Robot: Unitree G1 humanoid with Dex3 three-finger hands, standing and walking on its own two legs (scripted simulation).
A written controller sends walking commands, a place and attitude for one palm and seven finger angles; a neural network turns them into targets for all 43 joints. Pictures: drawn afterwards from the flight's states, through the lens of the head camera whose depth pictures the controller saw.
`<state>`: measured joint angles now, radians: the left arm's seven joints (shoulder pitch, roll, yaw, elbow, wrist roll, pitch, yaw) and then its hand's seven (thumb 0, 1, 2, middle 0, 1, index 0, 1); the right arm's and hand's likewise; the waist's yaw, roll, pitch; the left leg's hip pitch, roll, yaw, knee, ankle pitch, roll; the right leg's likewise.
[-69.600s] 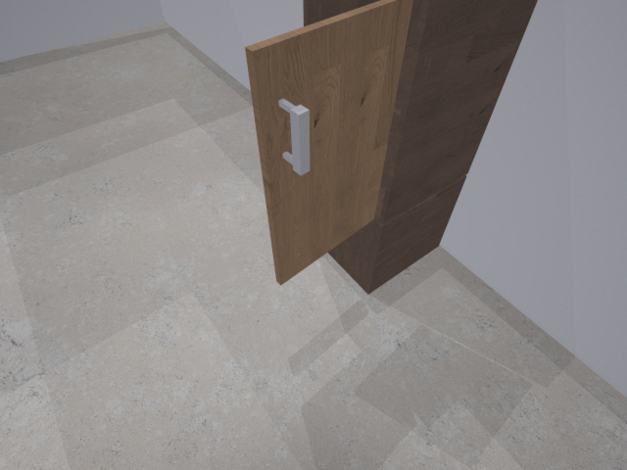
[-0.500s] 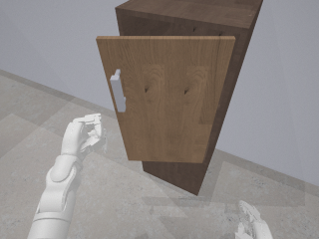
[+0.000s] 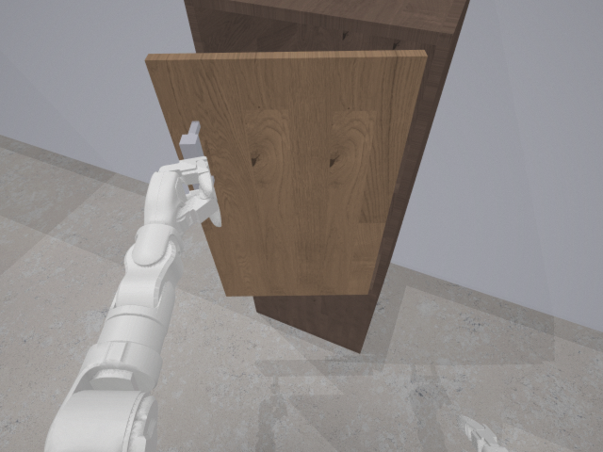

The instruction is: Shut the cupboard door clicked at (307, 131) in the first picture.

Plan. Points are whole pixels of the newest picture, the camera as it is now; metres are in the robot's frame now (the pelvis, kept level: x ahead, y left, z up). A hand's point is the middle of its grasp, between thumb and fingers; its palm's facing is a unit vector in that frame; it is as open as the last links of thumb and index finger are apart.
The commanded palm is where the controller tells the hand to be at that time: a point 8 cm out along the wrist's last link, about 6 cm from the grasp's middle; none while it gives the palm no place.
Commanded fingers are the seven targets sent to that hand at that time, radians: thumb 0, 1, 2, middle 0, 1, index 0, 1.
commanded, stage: bring the fist close to the handle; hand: left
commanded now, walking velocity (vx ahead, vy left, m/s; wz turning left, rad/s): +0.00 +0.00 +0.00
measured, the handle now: (201, 164) +0.49 +0.16 +0.12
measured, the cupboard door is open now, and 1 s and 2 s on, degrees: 24 17 0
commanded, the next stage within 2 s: push the door shut along its arc in 0.36 s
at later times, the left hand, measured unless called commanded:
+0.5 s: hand (215, 204) +0.41 +0.13 +0.12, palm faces +0.02 -1.00 -0.01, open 3.1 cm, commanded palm +0.39 +0.17 +0.12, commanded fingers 0.00 0.90 0.90 -1.30 -1.50 -1.30 -1.50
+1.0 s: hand (218, 180) +0.45 +0.13 +0.12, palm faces -0.09 -1.00 -0.03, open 3.1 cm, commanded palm +0.45 +0.17 +0.12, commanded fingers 0.00 0.90 0.90 -1.30 -1.50 -1.30 -1.50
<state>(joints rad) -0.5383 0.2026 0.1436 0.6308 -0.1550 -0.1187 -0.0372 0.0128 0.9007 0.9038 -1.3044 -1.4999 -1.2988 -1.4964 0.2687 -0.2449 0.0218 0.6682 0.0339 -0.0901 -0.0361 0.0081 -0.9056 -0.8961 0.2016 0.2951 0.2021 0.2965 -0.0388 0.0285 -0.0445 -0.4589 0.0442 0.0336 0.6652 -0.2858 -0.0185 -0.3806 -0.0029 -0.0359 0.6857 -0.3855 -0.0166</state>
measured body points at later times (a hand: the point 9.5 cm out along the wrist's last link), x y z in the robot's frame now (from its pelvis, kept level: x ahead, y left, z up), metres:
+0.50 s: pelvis -0.01 +0.00 +0.00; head +0.01 -0.01 +0.45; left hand +0.40 +0.18 +0.12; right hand +0.10 -0.25 -0.11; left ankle +0.03 +0.13 -0.72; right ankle -0.02 -0.11 -0.72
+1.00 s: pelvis -0.02 +0.01 -0.01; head +0.04 +0.01 +0.44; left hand +0.45 +0.18 +0.12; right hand +0.03 -0.26 -0.13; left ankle +0.03 +0.13 -0.72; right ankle -0.02 -0.11 -0.72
